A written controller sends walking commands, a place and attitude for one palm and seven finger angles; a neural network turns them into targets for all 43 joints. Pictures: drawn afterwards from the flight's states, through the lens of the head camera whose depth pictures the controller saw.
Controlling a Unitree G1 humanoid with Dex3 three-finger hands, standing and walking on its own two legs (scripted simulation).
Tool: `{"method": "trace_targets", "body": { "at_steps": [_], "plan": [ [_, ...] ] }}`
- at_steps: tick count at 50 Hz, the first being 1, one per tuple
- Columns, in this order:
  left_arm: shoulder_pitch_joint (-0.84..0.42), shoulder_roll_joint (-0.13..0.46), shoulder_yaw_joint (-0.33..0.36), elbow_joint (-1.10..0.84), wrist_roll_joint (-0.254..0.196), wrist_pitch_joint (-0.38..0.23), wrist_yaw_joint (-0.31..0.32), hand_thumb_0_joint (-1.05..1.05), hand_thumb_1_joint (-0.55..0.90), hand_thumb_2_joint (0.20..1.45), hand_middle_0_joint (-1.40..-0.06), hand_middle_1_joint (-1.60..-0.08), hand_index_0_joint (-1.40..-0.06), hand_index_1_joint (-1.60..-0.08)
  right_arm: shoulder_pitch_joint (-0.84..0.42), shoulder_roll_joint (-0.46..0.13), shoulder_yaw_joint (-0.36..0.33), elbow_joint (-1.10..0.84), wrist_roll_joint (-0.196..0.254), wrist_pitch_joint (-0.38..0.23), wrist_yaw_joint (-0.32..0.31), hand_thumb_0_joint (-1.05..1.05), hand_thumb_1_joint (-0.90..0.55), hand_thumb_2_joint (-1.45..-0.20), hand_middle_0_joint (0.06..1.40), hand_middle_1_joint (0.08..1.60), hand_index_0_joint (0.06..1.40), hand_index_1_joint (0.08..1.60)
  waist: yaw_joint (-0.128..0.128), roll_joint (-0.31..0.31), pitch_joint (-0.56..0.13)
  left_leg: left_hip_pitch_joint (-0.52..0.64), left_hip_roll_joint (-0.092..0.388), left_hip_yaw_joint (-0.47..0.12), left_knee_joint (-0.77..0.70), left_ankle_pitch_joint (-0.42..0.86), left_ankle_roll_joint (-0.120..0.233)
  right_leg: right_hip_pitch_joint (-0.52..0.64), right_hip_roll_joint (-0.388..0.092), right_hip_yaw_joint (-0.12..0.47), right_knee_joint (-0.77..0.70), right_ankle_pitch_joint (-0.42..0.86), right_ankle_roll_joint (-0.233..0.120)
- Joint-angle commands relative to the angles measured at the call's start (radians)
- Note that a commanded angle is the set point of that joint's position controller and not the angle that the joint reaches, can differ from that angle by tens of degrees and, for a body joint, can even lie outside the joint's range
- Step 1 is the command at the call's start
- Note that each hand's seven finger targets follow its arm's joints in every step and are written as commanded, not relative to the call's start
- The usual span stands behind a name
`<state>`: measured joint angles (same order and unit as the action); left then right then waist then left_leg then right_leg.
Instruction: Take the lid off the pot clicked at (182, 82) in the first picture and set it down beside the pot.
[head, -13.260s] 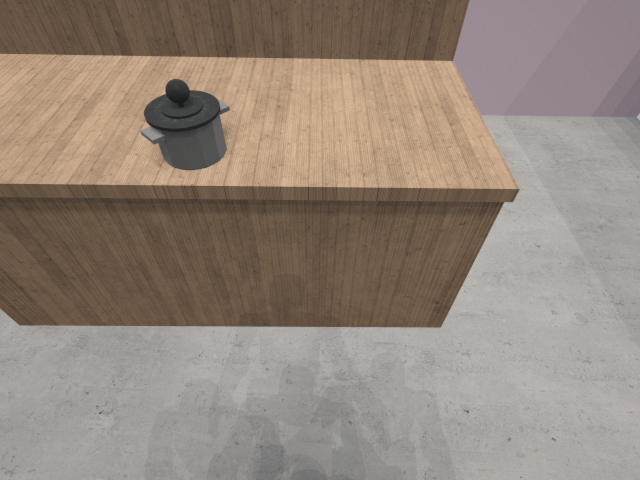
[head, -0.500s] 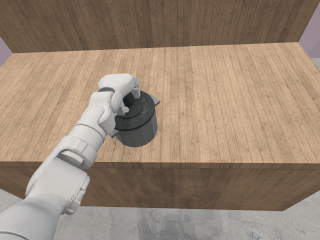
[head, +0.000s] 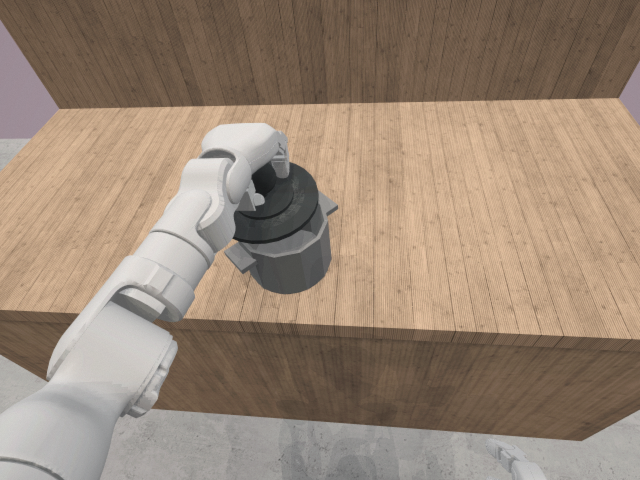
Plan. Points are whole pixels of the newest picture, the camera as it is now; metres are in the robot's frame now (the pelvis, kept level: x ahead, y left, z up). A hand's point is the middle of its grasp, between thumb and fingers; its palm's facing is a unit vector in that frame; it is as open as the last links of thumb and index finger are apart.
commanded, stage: lift the lid straight up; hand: left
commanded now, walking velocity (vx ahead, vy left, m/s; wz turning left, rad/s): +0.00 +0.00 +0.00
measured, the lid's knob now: (259, 177) +0.49 +0.08 +0.12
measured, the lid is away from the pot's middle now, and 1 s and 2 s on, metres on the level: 0.02 0.02 0.09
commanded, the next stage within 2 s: move the lid sideways beside the pot in 1.26 s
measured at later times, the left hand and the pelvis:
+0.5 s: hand (241, 163) +0.45 +0.09 +0.18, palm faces -0.21 +0.00 -0.98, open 7.7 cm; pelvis -0.01 +0.00 +0.00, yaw +0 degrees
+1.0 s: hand (237, 131) +0.45 +0.09 +0.22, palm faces -0.18 +0.00 -0.98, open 7.7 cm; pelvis -0.01 +0.00 +0.00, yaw +1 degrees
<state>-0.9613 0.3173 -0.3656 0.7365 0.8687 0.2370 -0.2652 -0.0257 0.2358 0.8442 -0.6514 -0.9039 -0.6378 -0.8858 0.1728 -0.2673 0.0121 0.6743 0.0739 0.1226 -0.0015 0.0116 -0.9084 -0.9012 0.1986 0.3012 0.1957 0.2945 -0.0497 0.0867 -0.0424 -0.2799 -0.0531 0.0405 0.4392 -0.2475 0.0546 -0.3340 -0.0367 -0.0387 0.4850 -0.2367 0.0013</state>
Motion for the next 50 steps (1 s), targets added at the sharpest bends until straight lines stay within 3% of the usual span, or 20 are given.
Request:
{"method": "trace_targets", "body": {
  "at_steps": [1, 4, 7, 10, 13, 15, 17, 18, 20, 22, 24, 27, 30, 33, 35, 38, 42, 45, 48, 50],
  "plan": [
    [-0.603, 0.231, 0.136, -0.252, 0.034, 0.015, 0.053, 0.0, 0.654, 1.018, -0.834, -1.012, -0.812, -0.988, -0.069, -0.107, -0.026, -0.127, -0.005, -0.032, 0.005, 0.0, -0.9, -0.9, 0.2, 0.3, 0.2, 0.3, -0.003, -0.104, -0.437, 0.174, 0.025, -0.069, -0.015, 0.341, 0.005, 0.176, 0.022, 0.007, -0.01, 0.382, -0.041],
    [-0.615, 0.194, 0.101, -0.248, 0.032, 0.024, 0.039, 0.0, 0.654, 1.018, -0.834, -1.012, -0.812, -0.988, -0.081, -0.101, -0.024, -0.131, -0.003, -0.033, 0.004, 0.0, -0.9, -0.9, 0.2, 0.3, 0.2, 0.3, -0.011, -0.116, -0.424, 0.17, 0.023, -0.067, -0.017, 0.328, 0.005, 0.173, 0.022, 0.004, -0.014, 0.377, -0.04],
    [-0.591, 0.253, 0.166, -0.24, 0.026, 0.032, 0.032, 0.0, 0.654, 1.018, -0.834, -1.012, -0.812, -0.988, -0.072, -0.112, -0.025, -0.132, -0.008, -0.036, 0.002, 0.0, -0.9, -0.9, 0.2, 0.3, 0.2, 0.3, 0.004, -0.154, -0.426, 0.159, 0.023, -0.068, -0.02, 0.331, 0.007, 0.199, 0.019, 0.006, -0.018, 0.383, -0.04],
    [-0.635, 0.199, 0.099, -0.245, 0.036, 0.039, 0.016, 0.0, 0.654, 1.018, -0.834, -1.012, -0.812, -0.988, -0.089, -0.101, -0.019, -0.136, -0.003, -0.04, 0.002, 0.0, -0.9, -0.9, 0.2, 0.3, 0.2, 0.3, -0.008, -0.139, -0.401, 0.158, 0.021, -0.067, -0.028, 0.302, 0.006, 0.18, 0.02, 0.004, -0.022, 0.364, -0.038],
    [-0.619, 0.258, 0.152, -0.228, 0.03, 0.035, 0.006, 0.0, 0.654, 1.018, -0.834, -1.012, -0.812, -0.988, -0.09, -0.107, -0.02, -0.141, -0.006, -0.046, -0.003, 0.0, -0.9, -0.9, 0.2, 0.3, 0.2, 0.3, 0.0, -0.153, -0.41, 0.153, 0.017, -0.063, -0.03, 0.281, 0.009, 0.203, 0.019, 0.011, -0.026, 0.353, -0.037],
    [-0.667, 0.223, 0.115, -0.265, 0.026, 0.032, -0.002, 0.0, 0.654, 1.018, -0.834, -1.012, -0.812, -0.988, -0.091, -0.101, -0.017, -0.143, -0.002, -0.051, -0.003, 0.0, -0.9, -0.9, 0.2, 0.3, 0.2, 0.3, -0.005, -0.132, -0.406, 0.162, 0.016, -0.068, -0.035, 0.274, 0.007, 0.191, 0.018, 0.007, -0.027, 0.345, -0.038],
    [-0.662, 0.236, 0.127, -0.284, 0.023, 0.024, -0.008, 0.0, 0.654, 1.018, -0.834, -1.012, -0.812, -0.988, -0.092, -0.101, -0.018, -0.151, -0.003, -0.057, -0.002, 0.0, -0.9, -0.9, 0.2, 0.3, 0.2, 0.3, -0.003, -0.139, -0.419, 0.175, 0.017, -0.078, -0.029, 0.301, 0.007, 0.194, 0.017, 0.006, -0.025, 0.35, -0.041],
    [-0.673, 0.213, 0.102, -0.273, 0.028, 0.027, -0.011, 0.0, 0.654, 1.018, -0.834, -1.012, -0.812, -0.988, -0.094, -0.101, -0.018, -0.146, -0.003, -0.059, -0.001, 0.0, -0.9, -0.9, 0.2, 0.3, 0.2, 0.3, -0.008, -0.126, -0.413, 0.181, 0.016, -0.072, -0.029, 0.299, 0.008, 0.184, 0.02, 0.006, -0.025, 0.351, -0.039],
    [-0.636, 0.239, 0.132, -0.181, 0.028, 0.047, -0.016, 0.0, 0.654, 1.018, -0.834, -1.012, -0.812, -0.988, -0.081, -0.109, -0.014, -0.129, -0.003, -0.051, -0.004, 0.0, -0.9, -0.9, 0.2, 0.3, 0.2, 0.3, -0.004, -0.157, -0.36, 0.141, 0.015, -0.067, -0.04, 0.247, 0.006, 0.171, 0.021, 0.003, -0.036, 0.316, -0.037],
    [-0.689, 0.275, 0.16, -0.239, 0.021, 0.036, -0.018, 0.0, 0.654, 1.018, -0.834, -1.012, -0.812, -0.988, -0.081, -0.113, -0.015, -0.137, -0.005, -0.058, -0.009, 0.0, -0.9, -0.9, 0.2, 0.3, 0.2, 0.3, 0.0, -0.15, -0.397, 0.144, 0.01, -0.069, -0.041, 0.249, 0.009, 0.202, 0.013, 0.011, -0.035, 0.33, -0.039],
    [-0.743, 0.214, 0.089, -0.293, 0.034, 0.027, -0.026, 0.0, 0.654, 1.018, -0.834, -1.012, -0.812, -0.988, -0.097, -0.096, -0.017, -0.151, -0.002, -0.072, -0.006, 0.0, -0.9, -0.9, 0.2, 0.3, 0.2, 0.3, -0.011, -0.109, -0.434, 0.194, 0.011, -0.077, -0.031, 0.275, 0.009, 0.186, 0.017, 0.01, -0.029, 0.333, -0.04],
    [-0.68, 0.3, 0.18, -0.239, 0.022, 0.034, -0.032, 0.0, 0.654, 1.018, -0.834, -1.012, -0.812, -0.988, -0.08, -0.114, -0.017, -0.14, -0.008, -0.069, -0.005, 0.0, -0.9, -0.9, 0.2, 0.3, 0.2, 0.3, 0.006, -0.141, -0.423, 0.162, 0.009, -0.075, -0.033, 0.289, 0.008, 0.219, 0.013, 0.014, -0.033, 0.362, -0.041],
    [-0.71, 0.214, 0.098, -0.195, 0.03, 0.054, -0.046, 0.0, 0.654, 1.018, -0.834, -1.012, -0.812, -0.988, -0.091, -0.108, -0.014, -0.132, 0.001, -0.063, -0.004, 0.0, -0.9, -0.9, 0.2, 0.3, 0.2, 0.3, -0.008, -0.142, -0.358, 0.148, 0.012, -0.071, -0.049, 0.233, 0.004, 0.163, 0.018, 0.002, -0.04, 0.3, -0.038],
    [-0.751, 0.319, 0.179, -0.321, 0.03, 0.027, -0.051, 0.0, 0.654, 1.018, -0.834, -1.012, -0.812, -0.988, -0.099, -0.11, -0.018, -0.16, -0.009, -0.084, -0.004, 0.0, -0.9, -0.9, 0.2, 0.3, 0.2, 0.3, 0.01, -0.117, -0.484, 0.198, 0.007, -0.074, -0.032, 0.307, 0.013, 0.246, 0.013, 0.023, -0.027, 0.377, -0.039],
    [-0.711, 0.261, 0.131, -0.234, 0.036, 0.047, -0.066, 0.0, 0.654, 1.018, -0.834, -1.012, -0.812, -0.988, -0.097, -0.108, -0.014, -0.143, -0.003, -0.073, -0.001, 0.0, -0.9, -0.9, 0.2, 0.3, 0.2, 0.3, 0.001, -0.15, -0.406, 0.162, 0.012, -0.075, -0.037, 0.303, 0.008, 0.214, 0.014, 0.007, -0.032, 0.375, -0.039],
    [-0.724, 0.236, 0.113, -0.19, 0.031, 0.063, -0.076, 0.0, 0.654, 1.018, -0.834, -1.012, -0.812, -0.988, -0.103, -0.113, -0.012, -0.14, -0.001, -0.068, 0.003, 0.0, -0.9, -0.9, 0.2, 0.3, 0.2, 0.3, -0.002, -0.157, -0.359, 0.143, 0.009, -0.072, -0.05, 0.245, 0.005, 0.178, 0.018, 0.001, -0.039, 0.31, -0.038],
    [-0.81, 0.269, 0.133, -0.293, 0.023, 0.045, -0.084, 0.0, 0.654, 1.018, -0.834, -1.012, -0.812, -0.988, -0.094, -0.111, -0.016, -0.15, -0.005, -0.086, 0.0, 0.0, -0.9, -0.9, 0.2, 0.3, 0.2, 0.3, -0.003, -0.124, -0.443, 0.205, 0.007, -0.087, -0.032, 0.31, 0.01, 0.195, 0.014, 0.008, -0.032, 0.351, -0.043],
    [-0.784, 0.3, 0.165, -0.173, 0.035, 0.068, -0.086, 0.0, 0.654, 1.018, -0.834, -1.012, -0.812, -0.988, -0.085, -0.114, -0.01, -0.13, -0.005, -0.081, -0.004, 0.0, -0.9, -0.9, 0.2, 0.3, 0.2, 0.3, 0.003, -0.162, -0.383, 0.152, 0.006, -0.074, -0.046, 0.26, 0.009, 0.197, 0.016, 0.008, -0.041, 0.332, -0.038],
    [-0.853, 0.253, 0.111, -0.225, 0.042, 0.057, -0.094, 0.0, 0.654, 1.018, -0.834, -1.012, -0.812, -0.988, -0.096, -0.11, -0.01, -0.141, -0.005, -0.087, -0.003, 0.0, -0.9, -0.9, 0.2, 0.3, 0.2, 0.3, -0.005, -0.135, -0.417, 0.175, 0.004, -0.077, -0.051, 0.268, 0.006, 0.196, 0.015, 0.009, -0.036, 0.329, -0.039],
    [-0.831, 0.253, 0.117, -0.154, 0.047, 0.07, -0.099, 0.0, 0.654, 1.018, -0.834, -1.012, -0.812, -0.988, -0.087, -0.112, -0.009, -0.131, -0.005, -0.084, -0.003, 0.0, -0.9, -0.9, 0.2, 0.3, 0.2, 0.3, -0.005, -0.163, -0.39, 0.161, 0.004, -0.08, -0.047, 0.266, 0.008, 0.185, 0.016, 0.006, -0.039, 0.324, -0.04]
  ]
}}
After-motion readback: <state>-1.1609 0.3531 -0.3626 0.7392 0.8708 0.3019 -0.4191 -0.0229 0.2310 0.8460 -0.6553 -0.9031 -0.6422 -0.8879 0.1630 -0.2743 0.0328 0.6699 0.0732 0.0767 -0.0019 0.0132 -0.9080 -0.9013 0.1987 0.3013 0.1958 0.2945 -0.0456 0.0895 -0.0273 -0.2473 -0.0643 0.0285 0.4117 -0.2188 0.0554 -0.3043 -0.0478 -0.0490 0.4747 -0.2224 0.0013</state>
